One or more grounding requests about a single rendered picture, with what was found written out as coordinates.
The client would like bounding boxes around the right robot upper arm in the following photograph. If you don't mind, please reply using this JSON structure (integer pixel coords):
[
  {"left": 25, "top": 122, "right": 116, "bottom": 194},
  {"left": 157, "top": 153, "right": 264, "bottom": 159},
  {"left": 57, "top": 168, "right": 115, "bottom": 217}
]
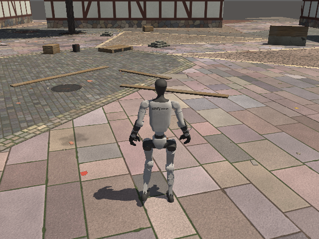
[{"left": 171, "top": 101, "right": 185, "bottom": 128}]

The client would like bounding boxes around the robot left hand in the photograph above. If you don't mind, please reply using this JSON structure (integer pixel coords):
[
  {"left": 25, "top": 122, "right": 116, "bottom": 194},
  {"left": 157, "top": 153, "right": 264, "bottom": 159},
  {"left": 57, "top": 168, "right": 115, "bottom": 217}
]
[{"left": 129, "top": 135, "right": 141, "bottom": 146}]

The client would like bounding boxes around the robot left forearm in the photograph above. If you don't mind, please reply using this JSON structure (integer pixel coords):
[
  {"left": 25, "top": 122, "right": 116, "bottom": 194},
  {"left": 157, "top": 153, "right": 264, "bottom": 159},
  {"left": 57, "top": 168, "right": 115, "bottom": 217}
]
[{"left": 131, "top": 120, "right": 141, "bottom": 137}]

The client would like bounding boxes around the left robot upper arm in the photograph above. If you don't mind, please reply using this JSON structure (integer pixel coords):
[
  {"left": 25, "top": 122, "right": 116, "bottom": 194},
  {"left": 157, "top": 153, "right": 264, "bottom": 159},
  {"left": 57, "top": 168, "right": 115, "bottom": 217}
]
[{"left": 136, "top": 100, "right": 150, "bottom": 127}]

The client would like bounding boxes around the humanoid robot head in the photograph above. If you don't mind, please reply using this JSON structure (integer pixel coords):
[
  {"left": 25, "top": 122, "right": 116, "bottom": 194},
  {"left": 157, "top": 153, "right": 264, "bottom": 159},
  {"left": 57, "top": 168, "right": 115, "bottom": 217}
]
[{"left": 152, "top": 79, "right": 169, "bottom": 103}]

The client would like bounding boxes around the robot right forearm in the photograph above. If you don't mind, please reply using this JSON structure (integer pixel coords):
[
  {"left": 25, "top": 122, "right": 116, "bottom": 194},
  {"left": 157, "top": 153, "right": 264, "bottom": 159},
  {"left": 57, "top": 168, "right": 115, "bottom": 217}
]
[{"left": 180, "top": 120, "right": 189, "bottom": 136}]

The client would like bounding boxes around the robot right hand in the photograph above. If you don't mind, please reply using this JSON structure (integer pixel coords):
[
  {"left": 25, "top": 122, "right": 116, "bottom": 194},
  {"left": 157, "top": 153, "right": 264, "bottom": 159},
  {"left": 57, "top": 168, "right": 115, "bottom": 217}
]
[{"left": 179, "top": 134, "right": 191, "bottom": 144}]

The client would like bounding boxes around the humanoid robot torso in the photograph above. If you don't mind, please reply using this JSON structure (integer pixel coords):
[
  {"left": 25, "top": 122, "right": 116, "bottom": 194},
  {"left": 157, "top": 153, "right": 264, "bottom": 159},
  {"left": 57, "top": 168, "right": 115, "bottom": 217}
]
[{"left": 149, "top": 100, "right": 172, "bottom": 149}]

